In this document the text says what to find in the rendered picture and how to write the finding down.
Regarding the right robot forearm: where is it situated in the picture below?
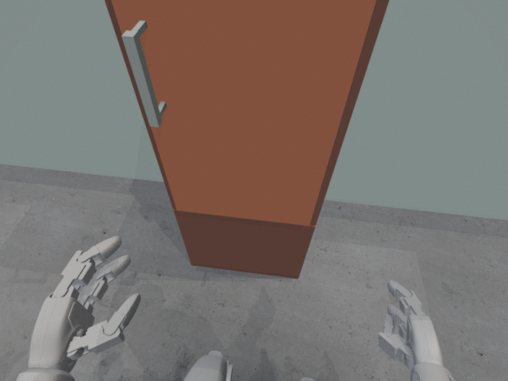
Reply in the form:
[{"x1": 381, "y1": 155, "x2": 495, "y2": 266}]
[{"x1": 410, "y1": 363, "x2": 455, "y2": 381}]

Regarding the robot right hand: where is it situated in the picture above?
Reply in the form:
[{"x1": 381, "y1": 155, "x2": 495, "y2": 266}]
[{"x1": 379, "y1": 280, "x2": 445, "y2": 371}]

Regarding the robot left hand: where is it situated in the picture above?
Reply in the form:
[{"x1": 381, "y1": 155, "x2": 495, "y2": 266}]
[{"x1": 28, "y1": 236, "x2": 141, "y2": 373}]

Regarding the robot left thigh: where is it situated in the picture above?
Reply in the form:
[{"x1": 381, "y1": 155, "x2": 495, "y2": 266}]
[{"x1": 183, "y1": 355, "x2": 233, "y2": 381}]

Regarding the cupboard door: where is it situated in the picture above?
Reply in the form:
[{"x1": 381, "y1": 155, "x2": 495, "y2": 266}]
[{"x1": 111, "y1": 0, "x2": 376, "y2": 226}]

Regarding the handle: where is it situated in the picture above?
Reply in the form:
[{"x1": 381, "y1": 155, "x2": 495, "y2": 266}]
[{"x1": 121, "y1": 21, "x2": 167, "y2": 127}]

